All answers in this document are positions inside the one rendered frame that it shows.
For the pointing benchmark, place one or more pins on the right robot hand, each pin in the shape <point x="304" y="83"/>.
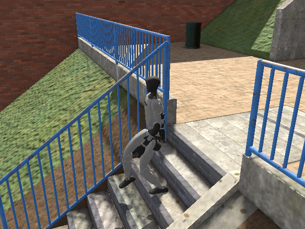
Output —
<point x="162" y="133"/>

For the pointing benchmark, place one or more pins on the left robot hand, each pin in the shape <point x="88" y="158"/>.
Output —
<point x="140" y="150"/>

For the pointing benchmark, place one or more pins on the robot left upper arm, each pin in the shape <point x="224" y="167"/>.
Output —
<point x="155" y="105"/>

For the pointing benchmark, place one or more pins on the left robot forearm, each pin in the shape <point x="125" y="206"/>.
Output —
<point x="151" y="135"/>

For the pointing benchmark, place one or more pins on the robot right shin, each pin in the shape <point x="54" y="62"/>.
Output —
<point x="127" y="167"/>

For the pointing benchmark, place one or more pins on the robot left shin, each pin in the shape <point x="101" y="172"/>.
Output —
<point x="151" y="177"/>

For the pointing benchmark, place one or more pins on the robot shin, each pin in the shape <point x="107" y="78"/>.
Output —
<point x="151" y="177"/>
<point x="127" y="167"/>

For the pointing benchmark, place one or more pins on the right robot forearm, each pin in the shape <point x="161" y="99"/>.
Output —
<point x="162" y="119"/>

